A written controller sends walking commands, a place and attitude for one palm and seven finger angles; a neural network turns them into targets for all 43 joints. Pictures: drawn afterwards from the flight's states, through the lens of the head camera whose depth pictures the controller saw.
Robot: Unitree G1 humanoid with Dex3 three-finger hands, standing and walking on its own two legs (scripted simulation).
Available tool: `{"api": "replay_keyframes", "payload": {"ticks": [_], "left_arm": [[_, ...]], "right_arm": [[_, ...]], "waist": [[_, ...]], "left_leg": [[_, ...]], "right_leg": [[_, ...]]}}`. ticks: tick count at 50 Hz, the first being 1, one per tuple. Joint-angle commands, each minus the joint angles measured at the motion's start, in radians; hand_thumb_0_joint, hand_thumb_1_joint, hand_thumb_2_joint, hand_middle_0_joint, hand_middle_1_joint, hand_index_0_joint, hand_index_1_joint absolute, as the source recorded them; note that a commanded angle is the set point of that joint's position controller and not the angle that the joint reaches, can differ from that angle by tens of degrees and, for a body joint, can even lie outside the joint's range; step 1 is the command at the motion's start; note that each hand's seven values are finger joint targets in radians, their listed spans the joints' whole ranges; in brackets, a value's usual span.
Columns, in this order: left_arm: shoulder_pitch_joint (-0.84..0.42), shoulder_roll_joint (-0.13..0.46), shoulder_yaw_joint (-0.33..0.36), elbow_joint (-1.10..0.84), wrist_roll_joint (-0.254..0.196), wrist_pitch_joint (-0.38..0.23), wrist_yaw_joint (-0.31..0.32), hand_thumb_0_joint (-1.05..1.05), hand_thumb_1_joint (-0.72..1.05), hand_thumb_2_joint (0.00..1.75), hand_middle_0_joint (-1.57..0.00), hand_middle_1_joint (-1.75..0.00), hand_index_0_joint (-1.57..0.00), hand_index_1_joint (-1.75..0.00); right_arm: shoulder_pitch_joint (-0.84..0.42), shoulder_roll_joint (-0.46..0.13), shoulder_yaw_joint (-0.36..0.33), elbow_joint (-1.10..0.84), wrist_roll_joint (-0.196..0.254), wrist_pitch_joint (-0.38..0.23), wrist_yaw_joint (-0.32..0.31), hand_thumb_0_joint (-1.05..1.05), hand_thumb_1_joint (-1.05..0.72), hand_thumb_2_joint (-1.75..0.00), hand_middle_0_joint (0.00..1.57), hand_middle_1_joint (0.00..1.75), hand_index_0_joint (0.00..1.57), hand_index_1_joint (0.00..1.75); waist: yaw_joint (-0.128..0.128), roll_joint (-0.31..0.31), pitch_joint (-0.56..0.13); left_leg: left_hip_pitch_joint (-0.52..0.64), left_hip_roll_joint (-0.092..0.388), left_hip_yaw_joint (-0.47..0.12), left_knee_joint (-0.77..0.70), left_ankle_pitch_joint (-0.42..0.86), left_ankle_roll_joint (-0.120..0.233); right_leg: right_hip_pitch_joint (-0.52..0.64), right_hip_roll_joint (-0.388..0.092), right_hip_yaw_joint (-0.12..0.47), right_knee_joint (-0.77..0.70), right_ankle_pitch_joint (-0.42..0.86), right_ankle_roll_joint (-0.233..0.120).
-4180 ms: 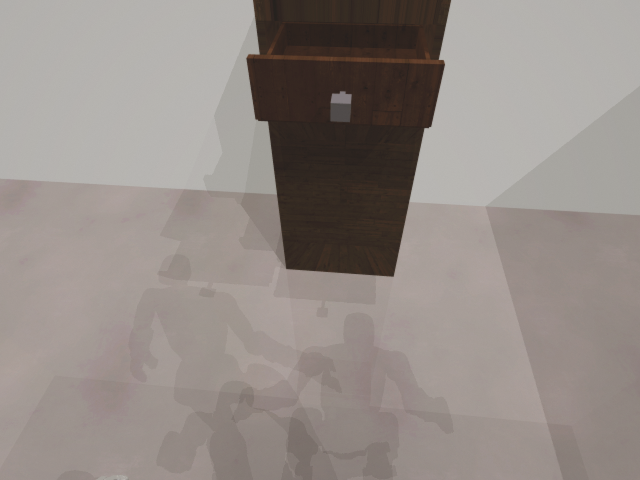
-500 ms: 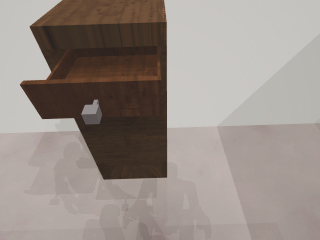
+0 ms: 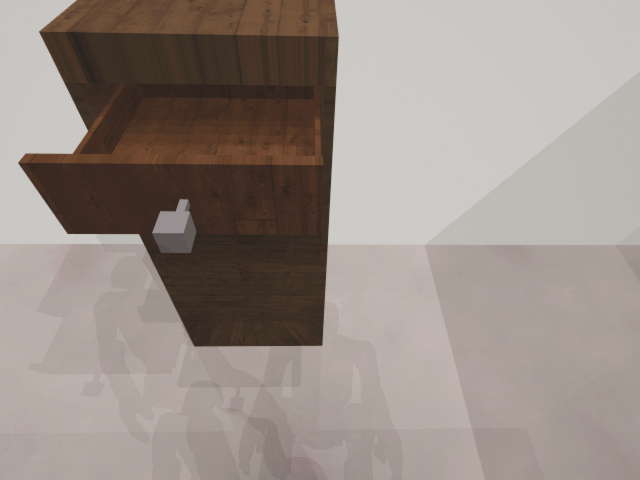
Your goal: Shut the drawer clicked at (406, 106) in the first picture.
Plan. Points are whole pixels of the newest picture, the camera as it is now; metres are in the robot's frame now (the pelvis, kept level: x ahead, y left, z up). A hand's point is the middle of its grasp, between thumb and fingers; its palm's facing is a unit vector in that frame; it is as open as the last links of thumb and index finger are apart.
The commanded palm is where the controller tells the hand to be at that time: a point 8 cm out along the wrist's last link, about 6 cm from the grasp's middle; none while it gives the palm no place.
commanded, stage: come to a stop and stand still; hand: left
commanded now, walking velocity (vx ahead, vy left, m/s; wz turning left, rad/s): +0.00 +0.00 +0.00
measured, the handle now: (178, 221) +0.41 +0.22 +0.10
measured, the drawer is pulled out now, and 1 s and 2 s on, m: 0.20 0.20 0.20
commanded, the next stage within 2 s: look again from close up in 0.40 s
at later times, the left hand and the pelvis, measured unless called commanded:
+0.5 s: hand out of the picture +0.03 +0.18 -0.17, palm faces +0.02 -0.98 -0.20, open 7.4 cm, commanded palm none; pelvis +0.03 +0.01 +0.00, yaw -1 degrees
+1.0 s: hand out of the picture +0.04 +0.17 -0.17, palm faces +0.02 -0.98 -0.19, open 7.4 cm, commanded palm none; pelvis +0.04 +0.00 +0.00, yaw +0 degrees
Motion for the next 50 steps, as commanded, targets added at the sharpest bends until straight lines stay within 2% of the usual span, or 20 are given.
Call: {"api": "replay_keyframes", "payload": {"ticks": [1, 9, 12, 18, 23, 27, 30, 34, 36, 44, 46, 50], "left_arm": [[0.067, 0.114, 0.024, -0.018, 0.007, -0.019, 0.011, 0.0, 0.9, 0.9, -0.2, -0.3, -0.2, -0.3], [0.061, 0.116, 0.025, -0.005, 0.009, -0.019, 0.012, 0.0, 0.9, 0.9, -0.2, -0.3, -0.2, -0.3], [0.058, 0.121, 0.026, -0.007, 0.01, -0.018, 0.012, 0.0, 0.9, 0.9, -0.2, -0.3, -0.2, -0.3], [0.052, 0.133, 0.025, -0.004, 0.009, -0.018, 0.012, 0.0, 0.9, 0.9, -0.2, -0.3, -0.2, -0.3], [0.045, 0.142, 0.026, -0.006, 0.009, -0.017, 0.013, 0.0, 0.9, 0.9, -0.2, -0.3, -0.2, -0.3], [0.036, 0.146, 0.025, -0.007, 0.009, -0.016, 0.014, 0.0, 0.9, 0.9, -0.2, -0.3, -0.2, -0.3], [0.039, 0.145, 0.026, -0.005, 0.008, -0.015, 0.014, 0.0, 0.9, 0.9, -0.2, -0.3, -0.2, -0.3], [0.042, 0.145, 0.027, -0.005, 0.008, -0.016, 0.015, 0.0, 0.9, 0.9, -0.2, -0.3, -0.2, -0.3], [0.04, 0.147, 0.028, -0.006, 0.009, -0.016, 0.015, 0.0, 0.9, 0.9, -0.2, -0.3, -0.2, -0.3], [0.047, 0.141, 0.025, -0.002, 0.007, -0.015, 0.016, 0.0, 0.9, 0.9, -0.2, -0.3, -0.2, -0.3], [0.05, 0.143, 0.027, -0.002, 0.008, -0.016, 0.016, 0.0, 0.9, 0.9, -0.2, -0.3, -0.2, -0.3], [0.058, 0.14, 0.027, 0.001, 0.006, -0.018, 0.017, 0.0, 0.9, 0.9, -0.2, -0.3, -0.2, -0.3]], "right_arm": [[0.028, -0.099, -0.017, -0.023, 0.006, -0.026, -0.011, 0.0, -0.9, -0.9, 0.2, 0.3, 0.2, 0.3], [-0.011, -0.116, -0.019, -0.019, 0.006, -0.03, -0.014, 0.0, -0.9, -0.9, 0.2, 0.3, 0.2, 0.3], [-0.028, -0.121, -0.019, -0.02, 0.006, -0.029, -0.014, 0.0, -0.9, -0.9, 0.2, 0.3, 0.2, 0.3], [-0.048, -0.131, -0.018, -0.019, 0.005, -0.028, -0.014, 0.0, -0.9, -0.9, 0.2, 0.3, 0.2, 0.3], [-0.055, -0.137, -0.017, -0.014, 0.005, -0.028, -0.014, 0.0, -0.9, -0.9, 0.2, 0.3, 0.2, 0.3], [-0.057, -0.14, -0.016, -0.007, 0.005, -0.026, -0.014, 0.0, -0.9, -0.9, 0.2, 0.3, 0.2, 0.3], [-0.059, -0.137, -0.016, -0.005, 0.004, -0.026, -0.014, 0.0, -0.9, -0.9, 0.2, 0.3, 0.2, 0.3], [-0.053, -0.136, -0.016, 0.0, 0.005, -0.028, -0.015, 0.0, -0.9, -0.9, 0.2, 0.3, 0.2, 0.3], [-0.053, -0.133, -0.016, 0.003, 0.006, -0.026, -0.016, 0.0, -0.9, -0.9, 0.2, 0.3, 0.2, 0.3], [-0.049, -0.127, -0.015, 0.011, 0.005, -0.024, -0.016, 0.0, -0.9, -0.9, 0.2, 0.3, 0.2, 0.3], [-0.048, -0.124, -0.015, 0.013, 0.006, -0.023, -0.016, 0.0, -0.9, -0.9, 0.2, 0.3, 0.2, 0.3], [-0.046, -0.125, -0.015, 0.015, 0.006, -0.024, -0.017, 0.0, -0.9, -0.9, 0.2, 0.3, 0.2, 0.3]], "waist": [[0.004, 0.021, 0.034], [0.007, -0.002, 0.018], [0.009, 0.014, 0.033], [0.01, 0.013, 0.011], [0.011, -0.007, 0.006], [0.011, -0.002, 0.018], [0.013, 0.004, 0.009], [0.013, 0.003, -0.006], [0.014, -0.017, 0.011], [0.014, -0.004, 0.019], [0.014, -0.019, 0.021], [0.014, -0.005, 0.007]], "left_leg": [[0.097, 0.052, -0.056, -0.07, 0.025, 0.048], [0.132, 0.056, -0.053, -0.072, 0.096, 0.052], [0.136, 0.056, -0.048, -0.071, 0.106, 0.051], [0.157, 0.056, -0.047, -0.07, 0.135, 0.052], [0.162, 0.057, -0.047, -0.072, 0.151, 0.05], [0.16, 0.056, -0.046, -0.075, 0.153, 0.049], [0.165, 0.054, -0.047, -0.081, 0.138, 0.048], [0.178, 0.057, -0.044, -0.075, 0.175, 0.05], [0.171, 0.056, -0.043, -0.077, 0.168, 0.049], [0.169, 0.054, -0.044, -0.082, 0.144, 0.045], [0.172, 0.053, -0.042, -0.076, 0.152, 0.044], [0.177, 0.054, -0.036, -0.071, 0.165, 0.042]], "right_leg": [[-0.101, -0.093, 0.099, -0.149, 0.068, -0.023], [-0.07, -0.101, 0.083, -0.139, 0.156, -0.012], [-0.07, -0.103, 0.083, -0.142, 0.176, -0.01], [-0.05, -0.107, 0.082, -0.141, 0.213, -0.008], [-0.035, -0.11, 0.077, -0.142, 0.236, -0.005], [-0.032, -0.109, 0.076, -0.145, 0.239, -0.005], [-0.029, -0.11, 0.076, -0.149, 0.218, -0.005], [-0.017, -0.112, 0.074, -0.146, 0.25, -0.005], [-0.017, -0.109, 0.072, -0.149, 0.261, -0.005], [-0.024, -0.112, 0.073, -0.161, 0.231, -0.006], [-0.019, -0.11, 0.074, -0.16, 0.26, -0.007], [-0.011, -0.116, 0.074, -0.158, 0.287, -0.008]]}}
